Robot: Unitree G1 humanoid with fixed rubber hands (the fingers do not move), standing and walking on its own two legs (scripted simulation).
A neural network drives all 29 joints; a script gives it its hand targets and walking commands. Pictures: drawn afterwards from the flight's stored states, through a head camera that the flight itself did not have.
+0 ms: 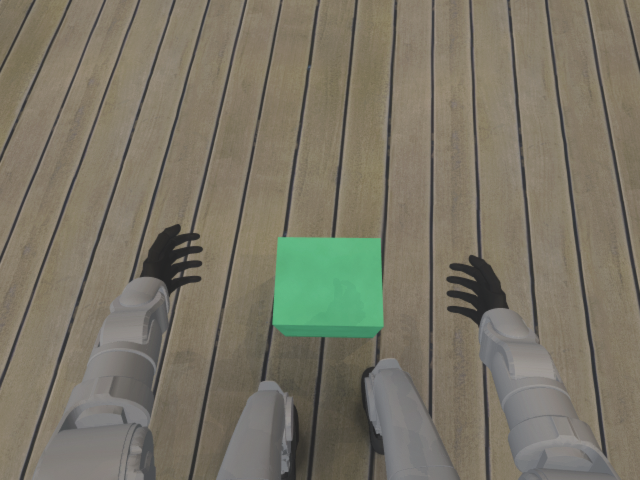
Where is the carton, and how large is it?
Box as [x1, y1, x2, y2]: [272, 237, 383, 337]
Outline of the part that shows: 278,237 272,324 284,335 372,337 383,326 380,238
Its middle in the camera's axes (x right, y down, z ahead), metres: +0.02 +0.13 +0.98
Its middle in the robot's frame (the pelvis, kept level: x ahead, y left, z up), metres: +0.45 -0.01 -0.55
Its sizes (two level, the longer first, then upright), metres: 0.241 0.203 0.246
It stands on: the floor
